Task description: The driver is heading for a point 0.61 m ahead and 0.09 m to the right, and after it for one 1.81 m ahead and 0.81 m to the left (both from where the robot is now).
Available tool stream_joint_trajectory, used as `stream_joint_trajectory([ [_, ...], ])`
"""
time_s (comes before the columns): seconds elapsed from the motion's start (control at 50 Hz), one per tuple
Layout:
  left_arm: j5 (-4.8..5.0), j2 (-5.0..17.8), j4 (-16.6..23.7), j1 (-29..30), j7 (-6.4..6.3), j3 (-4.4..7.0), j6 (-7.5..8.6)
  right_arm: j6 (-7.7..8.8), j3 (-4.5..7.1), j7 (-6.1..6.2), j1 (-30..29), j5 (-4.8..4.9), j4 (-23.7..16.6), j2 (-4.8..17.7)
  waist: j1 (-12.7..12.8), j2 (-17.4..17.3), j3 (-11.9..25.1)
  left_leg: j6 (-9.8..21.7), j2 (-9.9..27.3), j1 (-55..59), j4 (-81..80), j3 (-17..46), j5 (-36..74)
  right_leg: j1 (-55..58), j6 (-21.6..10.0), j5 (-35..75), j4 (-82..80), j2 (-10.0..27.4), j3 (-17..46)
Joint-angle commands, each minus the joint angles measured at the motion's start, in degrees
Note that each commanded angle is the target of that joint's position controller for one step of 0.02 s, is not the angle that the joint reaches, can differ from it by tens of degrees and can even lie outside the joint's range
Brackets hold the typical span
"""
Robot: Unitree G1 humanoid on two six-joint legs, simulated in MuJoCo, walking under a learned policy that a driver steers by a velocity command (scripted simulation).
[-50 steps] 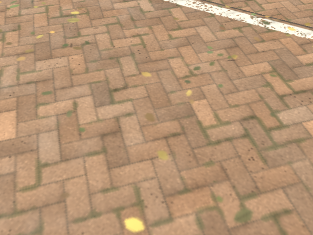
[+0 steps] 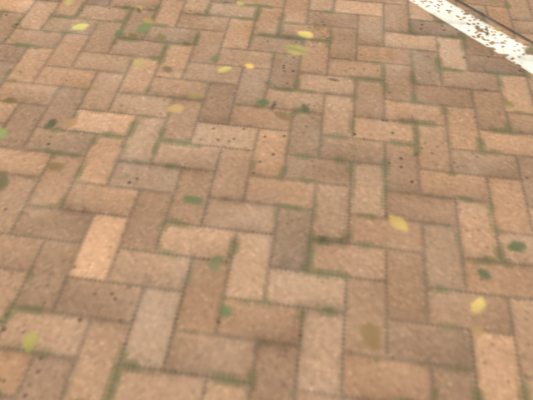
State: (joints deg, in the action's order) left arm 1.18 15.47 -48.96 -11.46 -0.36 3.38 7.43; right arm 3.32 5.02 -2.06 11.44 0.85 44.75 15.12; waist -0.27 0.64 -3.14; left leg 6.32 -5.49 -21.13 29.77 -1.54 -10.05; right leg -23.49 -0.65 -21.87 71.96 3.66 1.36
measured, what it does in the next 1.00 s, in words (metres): walks ahead: right foot, then left foot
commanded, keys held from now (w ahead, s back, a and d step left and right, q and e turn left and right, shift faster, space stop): w+q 0.10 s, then w+e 0.54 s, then w+q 0.36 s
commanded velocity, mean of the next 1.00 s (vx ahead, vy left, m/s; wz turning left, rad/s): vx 0.50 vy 0.00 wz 0.01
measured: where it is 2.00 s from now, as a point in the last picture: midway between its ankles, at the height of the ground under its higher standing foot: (256, 199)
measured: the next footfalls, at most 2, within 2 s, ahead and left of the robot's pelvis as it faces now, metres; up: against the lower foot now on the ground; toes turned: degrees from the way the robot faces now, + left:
right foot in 0.40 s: +0.42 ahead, -0.13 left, +0.00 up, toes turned +1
left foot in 0.96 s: +0.72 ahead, +0.05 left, +0.00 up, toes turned -3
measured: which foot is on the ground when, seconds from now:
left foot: down 0.00-0.40, up 0.42-0.94, down 0.96-1.00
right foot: up 0.00-0.38, down 0.40-0.98, up 1.00-1.00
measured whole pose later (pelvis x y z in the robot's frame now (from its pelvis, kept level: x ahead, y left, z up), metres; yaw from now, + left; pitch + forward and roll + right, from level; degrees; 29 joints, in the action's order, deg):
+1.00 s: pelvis +0.58 -0.03 -0.01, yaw -2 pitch +3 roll +0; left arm -0.4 17.4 -46.7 -20.6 -0.5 2.9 3.0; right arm 6.1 2.2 -2.4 4.5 0.6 37.8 15.5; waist 3.1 0.7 -0.2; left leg 5.5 -3.0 -27.6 31.5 -1.1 -6.2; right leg -5.9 -2.4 -25.3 42.9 -3.3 2.8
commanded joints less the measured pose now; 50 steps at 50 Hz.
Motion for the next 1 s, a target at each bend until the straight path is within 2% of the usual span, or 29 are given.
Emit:
stream_joint_trajectory([
  [0.02,-1.29,6.6,4.9,-1.0,-0.17,2.00,0.15,1.27,0.93,0.63,0.2,-0.12,-4.5,5.2,1.7,-0.7,6.8,11.5,15.4,13.3,-16.3,22.2,13.0,-12.2,0.6,4.0,-5.3,4.1,3.5],
  [0.06,-1.99,5.1,6.0,0.5,-0.37,1.75,-0.87,1.51,1.36,1.35,1.8,-0.03,-4.3,7.2,1.9,-0.9,5.6,11.7,14.3,9.4,-17.3,19.2,17.6,-11.7,2.5,7.0,-10.7,3.5,2.2],
  [0.1,-2.23,4.3,7.8,5.2,-0.62,1.41,-1.20,1.39,1.73,2.18,3.9,0.10,-4.0,8.6,0.6,-1.9,4.2,10.7,12.8,7.9,-17.5,17.1,18.3,-13.0,3.8,13.2,-18.7,2.3,1.4],
  [0.16,-1.67,2.3,8.1,9.2,0.21,0.41,-0.95,1.15,0.99,2.67,6.4,0.11,-2.9,6.8,-2.1,-4.8,4.0,7.3,10.5,8.9,-17.1,11.7,16.2,-10.3,3.2,26.0,-32.4,1.0,-0.1],
  [0.22,-0.70,2.6,9.3,13.8,1.13,0.02,-0.62,1.49,0.78,2.44,9.3,-0.14,-1.3,7.3,-4.9,-5.9,2.4,6.4,12.8,11.7,-17.3,12.4,10.8,-9.9,1.6,31.7,-38.0,0.4,-0.9],
  [0.3,-0.33,4.1,11.8,17.6,2.64,-0.03,-0.06,1.20,0.90,2.62,11.7,-0.55,0.6,8.4,-5.8,-5.0,0.4,5.8,18.2,24.6,-13.9,13.8,16.9,-18.4,-2.1,23.3,-40.7,0.1,-0.5],
  [0.34,-0.16,4.4,11.9,15.6,3.51,0.00,0.05,0.76,1.02,2.96,10.5,-0.57,0.8,9.1,-4.2,-5.6,1.2,4.4,19.0,27.3,-11.0,12.0,25.9,-16.5,-4.1,18.4,-41.5,-1.0,-1.4],
  [0.36,-0.15,5.3,11.3,12.6,3.64,0.39,-0.06,0.61,1.09,3.08,9.1,-0.70,0.4,9.6,-2.5,-6.2,3.3,3.6,18.3,27.0,-8.1,10.3,35.6,-11.2,-5.1,16.5,-41.5,-2.8,-2.8],
  [0.38,-0.25,6.6,10.0,7.4,3.55,1.14,-0.25,0.37,1.12,3.17,7.8,-0.77,0.1,10.1,0.5,-6.3,7.0,2.7,16.9,26.1,-2.5,8.1,46.0,-2.9,-6.4,16.7,-42.1,-5.3,-4.7],
  [0.4,-0.52,8.5,7.8,-0.8,3.31,2.23,-0.48,0.18,0.82,3.28,6.5,-0.84,-0.5,9.9,4.6,-4.8,11.6,1.2,14.2,22.4,7.6,5.4,49.3,8.9,-8.2,20.1,-43.2,-6.0,-4.1],
  [0.42,-0.96,12.2,6.6,-9.9,2.86,3.10,-0.83,0.41,-0.05,3.53,6.7,-1.89,-1.9,8.2,7.4,2.0,18.1,-0.9,11.0,10.8,25.0,2.9,32.0,24.8,-12.2,23.3,-43.4,3.7,9.8],
  [0.44,-0.79,15.0,6.0,-11.8,3.29,3.73,-0.90,1.75,-1.74,2.51,14.4,-1.78,-2.2,2.1,2.7,17.4,22.6,-5.3,0.2,-13.5,43.9,3.5,-16.1,43.5,-22.1,13.5,-49.1,15.2,38.4],
  [0.46,0.34,9.9,6.0,-11.9,3.13,2.63,-1.26,3.17,-1.39,1.90,10.8,-0.88,-2.3,6.6,5.4,11.5,21.2,-4.5,2.7,-21.2,48.6,10.0,-19.7,44.9,-20.1,3.1,-53.8,14.6,42.9],
  [0.48,0.01,8.2,7.2,-8.4,2.65,2.16,-1.66,4.15,-0.90,1.40,4.5,0.57,-4.4,8.6,5.7,7.0,12.8,-4.1,5.2,-24.6,47.8,9.5,-14.7,38.0,-17.7,4.6,-54.9,13.0,35.5],
  [0.5,-0.54,8.0,8.3,-5.3,2.48,1.98,-1.95,4.70,-1.14,1.55,1.4,0.08,-5.1,8.1,4.3,0.4,8.9,-4.0,7.3,-22.8,44.2,8.5,-11.0,30.0,-16.5,10.5,-55.8,10.9,30.0],
  [0.52,-0.75,7.3,9.1,-3.4,2.46,1.73,-2.05,4.82,-0.79,1.81,0.1,-1.11,-5.6,8.0,2.7,-2.6,6.2,-4.5,8.6,-20.8,39.9,7.9,-9.1,23.9,-16.2,17.1,-56.7,9.2,26.6],
  [0.54,-1.19,7.0,9.6,-2.6,2.31,1.47,-2.02,4.43,-0.54,1.96,1.0,-1.66,-6.0,7.7,0.8,-1.4,6.4,-5.0,9.7,-17.4,37.2,8.0,-8.0,20.4,-16.1,21.7,-57.7,7.7,24.3],
  [0.58,-0.69,7.0,10.1,-2.4,2.01,1.53,-2.07,3.41,-0.56,2.34,2.5,-1.87,-6.3,6.5,-0.7,1.2,6.2,-6.6,10.3,-15.5,32.1,7.1,-7.8,16.6,-16.5,26.0,-59.0,6.0,21.0],
  [0.64,-0.33,9.0,9.8,-4.6,0.95,2.22,-2.28,2.38,-1.01,2.97,-1.6,-2.03,-7.9,5.0,0.2,2.0,4.7,-9.1,9.6,-16.0,22.9,5.4,-1.5,12.1,-15.9,28.8,-59.9,4.2,17.0],
  [0.68,-0.19,8.3,9.0,-5.9,0.43,1.90,-2.54,2.45,-1.62,2.72,-4.3,-1.83,-7.8,3.6,1.6,2.9,4.8,-9.4,9.4,-14.1,14.3,4.6,7.7,11.8,-13.5,28.9,-59.9,2.5,12.6],
  [0.72,-0.11,8.2,7.9,-8.1,0.31,1.67,-2.62,2.80,-2.05,2.19,-7.9,-1.44,-8.1,2.8,3.8,3.8,4.5,-8.7,8.8,-11.6,7.7,3.6,15.6,11.9,-11.7,27.3,-59.7,1.9,10.3],
  [0.76,-0.27,8.5,6.9,-10.1,0.44,1.50,-2.53,3.05,-2.12,1.66,-11.2,-0.78,-9.0,3.2,5.6,4.1,3.5,-7.6,8.5,-11.5,4.6,3.1,18.8,14.2,-11.2,24.8,-59.8,3.4,10.6],
  [0.86,-0.79,9.7,4.6,-12.8,0.29,1.69,-3.34,3.57,-2.11,-0.09,-16.4,0.07,-12.0,4.3,6.9,3.4,0.9,-3.7,8.1,-20.1,1.0,2.9,9.5,28.3,-10.6,31.2,-56.2,9.1,11.5],
  [0.9,-0.82,10.3,4.7,-11.3,0.00,1.84,-3.83,3.58,-1.89,-0.77,-14.1,0.23,-12.0,4.9,4.9,4.2,2.1,-1.8,6.4,-16.1,0.0,1.5,4.7,29.7,-9.4,42.4,-52.7,9.2,9.2],
  [0.92,-0.89,10.9,5.0,-10.2,-0.15,1.94,-4.04,3.48,-1.35,-0.81,-10.6,0.16,-11.3,5.9,2.8,4.9,4.7,-0.6,4.4,-9.7,-0.1,-0.2,3.4,29.1,-8.7,52.7,-49.1,8.4,7.5],
  [0.94,-0.96,10.9,5.5,-8.8,-0.33,1.83,-4.35,3.38,-0.32,-0.65,-3.7,0.05,-9.4,7.5,-1.1,4.2,9.0,1.0,2.3,0.4,-2.0,-1.6,5.8,27.4,-7.5,61.2,-41.5,6.3,4.8],
  [0.96,-1.34,10.4,6.6,-7.4,-0.62,1.37,-4.21,3.18,0.76,-0.24,5.4,-0.28,-7.5,10.2,-5.4,2.5,14.7,4.1,6.3,15.4,-1.3,4.3,9.7,19.1,-5.6,57.2,-29.8,4.5,2.9],
  [0.98,-2.42,6.4,8.8,-10.6,-0.48,0.04,-3.05,2.94,2.09,0.22,12.2,-1.03,-7.3,16.0,-5.3,-8.8,21.7,12.0,19.3,35.8,-1.6,26.4,11.5,-0.6,-1.6,31.0,-8.6,-3.3,-1.1],
  [1.0,-1.95,5.1,8.5,-12.9,0.21,-0.76,-1.65,2.46,1.79,0.19,13.7,0.31,-6.0,14.0,-4.4,-17.1,24.8,17.8,25.6,44.5,-9.0,45.6,4.2,-15.6,0.3,-8.5,3.0,-8.9,2.9],
])
Keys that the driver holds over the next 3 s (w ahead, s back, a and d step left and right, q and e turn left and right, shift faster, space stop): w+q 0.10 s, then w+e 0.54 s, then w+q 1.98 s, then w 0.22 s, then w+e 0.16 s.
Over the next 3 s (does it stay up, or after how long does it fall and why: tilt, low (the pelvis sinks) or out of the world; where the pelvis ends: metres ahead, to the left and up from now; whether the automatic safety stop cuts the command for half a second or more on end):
stays up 1.44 0.48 -0.01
